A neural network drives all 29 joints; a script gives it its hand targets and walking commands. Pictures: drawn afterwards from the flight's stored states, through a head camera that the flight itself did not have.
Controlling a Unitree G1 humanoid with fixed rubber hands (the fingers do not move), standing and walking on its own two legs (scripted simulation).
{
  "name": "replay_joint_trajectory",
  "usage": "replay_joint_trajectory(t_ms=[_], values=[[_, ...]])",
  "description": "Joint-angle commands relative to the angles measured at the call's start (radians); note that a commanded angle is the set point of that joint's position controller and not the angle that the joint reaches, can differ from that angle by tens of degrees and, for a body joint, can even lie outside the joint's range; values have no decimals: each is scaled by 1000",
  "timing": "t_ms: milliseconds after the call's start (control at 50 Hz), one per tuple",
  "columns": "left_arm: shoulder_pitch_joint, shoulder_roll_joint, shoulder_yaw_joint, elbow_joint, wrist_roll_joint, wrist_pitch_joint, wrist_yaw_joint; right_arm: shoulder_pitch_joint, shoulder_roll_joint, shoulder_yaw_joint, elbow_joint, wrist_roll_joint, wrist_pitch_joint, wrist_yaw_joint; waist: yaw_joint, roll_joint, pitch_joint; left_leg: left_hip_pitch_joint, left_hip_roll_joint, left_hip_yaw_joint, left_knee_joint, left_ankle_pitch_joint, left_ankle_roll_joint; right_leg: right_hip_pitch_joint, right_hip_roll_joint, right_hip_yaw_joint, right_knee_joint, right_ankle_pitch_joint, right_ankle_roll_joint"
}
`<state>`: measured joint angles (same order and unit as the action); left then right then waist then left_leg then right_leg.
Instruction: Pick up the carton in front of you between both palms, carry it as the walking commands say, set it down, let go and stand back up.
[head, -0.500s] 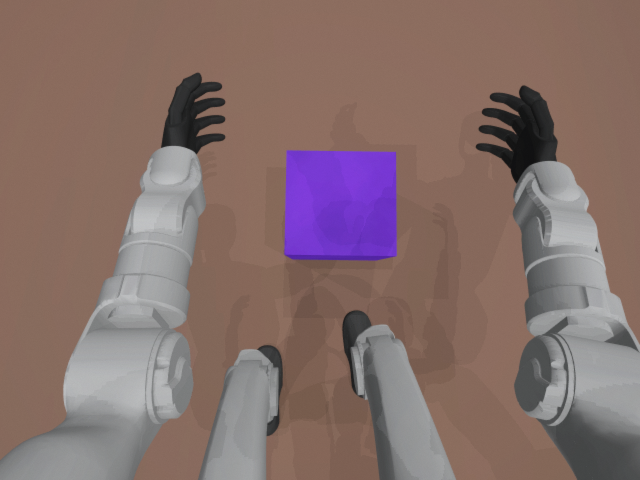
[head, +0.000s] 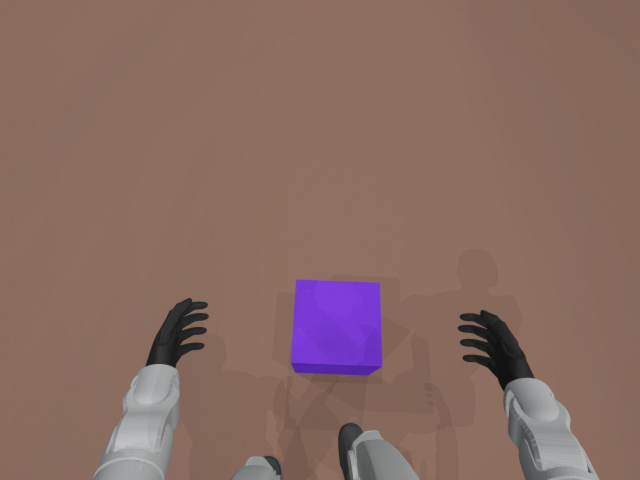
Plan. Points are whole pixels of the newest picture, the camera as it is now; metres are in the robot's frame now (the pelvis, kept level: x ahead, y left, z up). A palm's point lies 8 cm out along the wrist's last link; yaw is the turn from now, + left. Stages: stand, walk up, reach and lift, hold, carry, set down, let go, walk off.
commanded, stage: let go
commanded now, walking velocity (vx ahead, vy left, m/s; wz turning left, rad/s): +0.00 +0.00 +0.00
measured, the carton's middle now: (334, 330) +0.41 -0.06 -0.62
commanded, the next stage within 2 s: stand in 0.74 s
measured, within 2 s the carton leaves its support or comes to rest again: neither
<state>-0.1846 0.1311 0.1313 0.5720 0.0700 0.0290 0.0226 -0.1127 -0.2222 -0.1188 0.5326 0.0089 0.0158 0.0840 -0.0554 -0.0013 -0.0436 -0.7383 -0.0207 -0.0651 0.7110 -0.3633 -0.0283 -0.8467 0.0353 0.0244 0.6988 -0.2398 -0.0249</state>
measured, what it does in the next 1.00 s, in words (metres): stands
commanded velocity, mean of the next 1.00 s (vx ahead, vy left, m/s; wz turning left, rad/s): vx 0.00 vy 0.00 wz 0.00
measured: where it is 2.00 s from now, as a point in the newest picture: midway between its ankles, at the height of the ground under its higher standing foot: outside the picture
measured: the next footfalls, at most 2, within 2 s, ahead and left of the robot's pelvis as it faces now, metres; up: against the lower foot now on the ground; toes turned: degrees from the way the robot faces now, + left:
none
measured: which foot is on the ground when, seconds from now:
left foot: down 0.00-1.00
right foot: down 0.00-1.00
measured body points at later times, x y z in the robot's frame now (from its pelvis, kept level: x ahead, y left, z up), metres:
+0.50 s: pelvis +0.02 +0.04 +0.03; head +0.04 +0.03 +0.48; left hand +0.20 +0.27 -0.04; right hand +0.19 -0.20 -0.05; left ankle -0.03 +0.14 -0.71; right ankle +0.04 -0.10 -0.71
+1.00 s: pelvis +0.03 +0.02 +0.03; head +0.04 +0.01 +0.48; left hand +0.17 +0.31 -0.06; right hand +0.18 -0.27 -0.07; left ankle -0.03 +0.14 -0.71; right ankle +0.04 -0.10 -0.71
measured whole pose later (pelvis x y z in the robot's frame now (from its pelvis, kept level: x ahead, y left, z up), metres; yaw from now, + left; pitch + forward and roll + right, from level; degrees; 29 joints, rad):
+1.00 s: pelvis +0.03 +0.02 +0.03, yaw +0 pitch +0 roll -1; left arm 0.19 0.32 0.05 0.72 0.05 0.02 0.01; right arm 0.23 -0.34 -0.05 0.63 -0.04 0.04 -0.01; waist 0.00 0.04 0.01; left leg -0.15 -0.02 -0.08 0.53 -0.37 0.00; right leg -0.26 0.03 0.02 0.53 -0.27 0.00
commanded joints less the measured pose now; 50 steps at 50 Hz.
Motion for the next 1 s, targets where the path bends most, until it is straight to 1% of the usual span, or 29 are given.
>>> replay_joint_trajectory(t_ms=[0, 60, 140, 200, 240, 300, 360, 460, 600, 620, 640, 680, 720, 740, 760, 780, 800, 820, 860, 940, 980], values=[[82, 94, -1, -101, -13, -39, -15, 100, -79, 5, -118, 10, -35, -14, 8, -45, -434, 31, -41, 65, -144, 191, 11, 755, -29, 52, -60, 498, 39], [171, 109, -17, -125, -25, -53, -27, 199, -73, 28, -149, 14, -42, -22, 12, -33, -349, 172, -31, 53, -207, 225, 15, 778, -23, 40, -118, 472, 39], [260, 126, -37, -155, -39, -56, -40, 272, -76, 43, -175, 13, -39, -25, 25, 13, -213, 328, -19, 41, -290, 272, 13, 785, -9, 16, -203, 396, 38], [316, 132, -49, -176, -46, -42, -51, 298, -84, 54, -187, 12, -22, -21, 45, 51, -122, 399, -6, 35, -336, 297, 9, 808, 5, -1, -248, 332, 36], [339, 137, -57, -189, -50, -27, -59, 310, -90, 56, -192, 10, -5, -19, 52, 60, -64, 415, 4, 31, -362, 288, 9, 831, 13, -8, -266, 297, 35], [351, 143, -68, -208, -58, 2, -72, 318, -100, 51, -195, 1, 26, -16, 55, 64, 14, 411, 20, 24, -393, 246, 14, 864, 23, -18, -271, 249, 37], [351, 144, -76, -225, -65, 30, -81, 317, -107, 42, -201, -11, 57, -13, 52, 61, 70, 391, 34, 17, -414, 206, 19, 903, 32, -27, -262, 221, 40], [345, 148, -80, -240, -71, 61, -86, 315, -107, 34, -203, -26, 92, -13, 42, 37, 101, 398, 36, 14, -416, 215, 22, 944, 38, -34, -253, 225, 44], [362, 159, -65, -239, -57, 80, -84, 312, -102, 36, -215, -27, 103, -14, 54, 34, 78, 473, 12, 28, -381, 323, 13, 941, 32, -27, -264, 269, 39], [416, 154, -66, -170, -71, 54, -62, 280, -142, 28, -253, -40, 156, -42, 64, 21, 16, 540, 13, 26, -337, 441, 2, 904, 52, -30, -231, 252, 39], [411, 155, -70, -190, -70, 47, -53, 313, -134, 37, -246, -37, 165, -52, 62, 36, 20, 539, 11, 24, -318, 485, -7, 886, 50, -27, -232, 250, 40], [383, 159, -78, -203, -75, 41, -48, 315, -121, 50, -249, -30, 175, -62, 52, 37, 16, 542, 4, 25, -309, 478, -3, 856, 49, -21, -233, 263, 39], [366, 163, -81, -207, -77, 41, -46, 316, -112, 57, -247, -24, 181, -68, 46, 36, 23, 535, 2, 26, -310, 449, 4, 840, 46, -16, -230, 271, 39], [368, 282, -40, -56, -25, 25, -14, 273, -209, 19, -121, -32, 113, -100, 66, 82, 42, 472, 33, 21, -269, 277, -13, 717, -69, 14, -224, 237, 49], [382, 303, -41, -41, -22, 15, -2, 295, -199, 20, -106, -40, 83, -108, 58, 57, 31, 506, 35, 3, -270, 207, -6, 682, -77, 32, -233, 188, 39], [368, 292, -46, -23, -21, 7, 0, 300, -187, 28, -85, -47, 62, -105, 54, 42, 35, 504, 41, -11, -276, 143, 1, 649, -79, 37, -244, 112, 33], [357, 287, -48, -10, -19, -1, 0, 300, -186, 31, -69, -50, 46, -103, 55, 36, 43, 497, 45, -21, -281, 101, 8, 631, -79, 46, -257, 48, 27], [346, 285, -49, 2, -19, -7, 0, 297, -188, 32, -55, -51, 33, -101, 53, 23, 47, 494, 49, -28, -279, 84, 14, 620, -79, 54, -264, 16, 22], [326, 288, -50, 23, -20, -19, -6, 294, -200, 32, -29, -53, 16, -96, 51, 12, 35, 502, 55, -37, -273, 119, 21, 623, -82, 59, -261, 39, 14], [325, 302, -52, 71, -24, -32, -7, 300, -223, 36, 15, -53, -2, -100, 54, 4, -1, 526, 67, -53, -263, 228, 24, 660, -90, 60, -239, 166, 9], [329, 312, -52, 92, -26, -35, -4, 308, -235, 37, 36, -51, -8, -104, 55, -1, -12, 535, 70, -57, -259, 267, 23, 676, -94, 62, -233, 206, 7]])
